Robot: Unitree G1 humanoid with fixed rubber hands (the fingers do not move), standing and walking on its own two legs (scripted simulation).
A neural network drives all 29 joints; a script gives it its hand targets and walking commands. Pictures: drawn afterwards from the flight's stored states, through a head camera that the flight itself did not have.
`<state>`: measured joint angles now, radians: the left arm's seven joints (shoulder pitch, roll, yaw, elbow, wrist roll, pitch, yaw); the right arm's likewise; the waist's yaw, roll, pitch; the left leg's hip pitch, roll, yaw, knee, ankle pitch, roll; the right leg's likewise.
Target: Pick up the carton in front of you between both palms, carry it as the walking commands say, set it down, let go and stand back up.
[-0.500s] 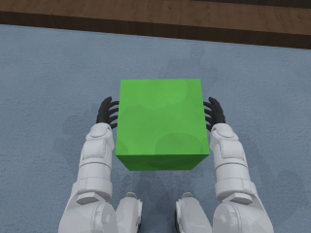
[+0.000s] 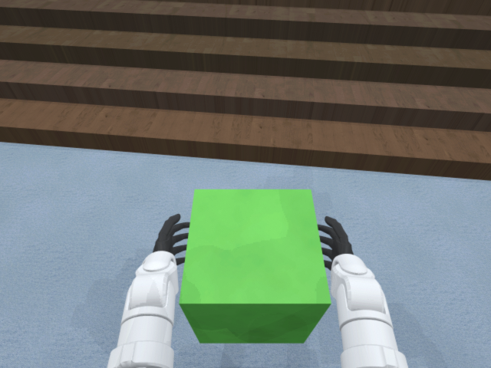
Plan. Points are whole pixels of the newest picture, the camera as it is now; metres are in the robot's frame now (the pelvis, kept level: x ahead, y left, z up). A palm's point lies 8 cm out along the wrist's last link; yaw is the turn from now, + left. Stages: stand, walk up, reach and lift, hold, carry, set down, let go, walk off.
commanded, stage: reach and lift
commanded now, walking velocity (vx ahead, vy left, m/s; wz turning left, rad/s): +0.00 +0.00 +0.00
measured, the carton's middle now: (252, 270) +0.32 +0.00 -0.06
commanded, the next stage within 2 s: hold in 1.02 s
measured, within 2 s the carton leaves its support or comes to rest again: neither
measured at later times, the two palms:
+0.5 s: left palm (163, 255) +0.30 +0.15 +0.03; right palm (345, 257) +0.29 -0.15 +0.03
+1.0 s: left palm (161, 251) +0.30 +0.15 +0.05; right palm (346, 253) +0.30 -0.15 +0.04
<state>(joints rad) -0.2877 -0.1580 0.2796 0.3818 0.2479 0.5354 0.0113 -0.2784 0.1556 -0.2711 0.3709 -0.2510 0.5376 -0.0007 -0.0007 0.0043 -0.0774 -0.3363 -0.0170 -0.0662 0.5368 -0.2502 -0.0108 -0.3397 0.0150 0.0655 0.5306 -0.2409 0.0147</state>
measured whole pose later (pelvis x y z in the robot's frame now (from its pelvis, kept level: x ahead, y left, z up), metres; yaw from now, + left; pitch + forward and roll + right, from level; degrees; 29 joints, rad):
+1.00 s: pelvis +0.01 +0.00 +0.01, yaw +0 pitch -5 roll +0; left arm -0.26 -0.15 0.23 0.27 0.28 0.69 -0.01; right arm -0.25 0.15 -0.22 0.26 -0.28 0.69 0.02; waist 0.00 0.00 0.03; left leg -0.07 -0.01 -0.07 0.37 -0.20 -0.01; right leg -0.08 0.01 0.07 0.36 -0.19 0.01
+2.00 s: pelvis +0.02 +0.00 +0.00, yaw +1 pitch +0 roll +0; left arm -0.24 -0.15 0.18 0.10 0.22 0.83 0.02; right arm -0.23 0.14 -0.19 0.09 -0.21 0.83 -0.01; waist -0.01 0.00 -0.12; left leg -0.25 0.00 -0.04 0.54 -0.35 -0.01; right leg -0.23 0.01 0.05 0.50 -0.28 0.01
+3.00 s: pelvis +0.57 +0.03 -0.01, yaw +1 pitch +3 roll -1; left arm -0.01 -0.13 0.06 -0.52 0.06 1.23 0.12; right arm -0.02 0.13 -0.05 -0.49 -0.05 1.22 -0.12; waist -0.01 0.02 -0.13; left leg 0.10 0.06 0.19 0.35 -0.48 -0.03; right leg -0.51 -0.05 -0.24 0.48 -0.08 -0.04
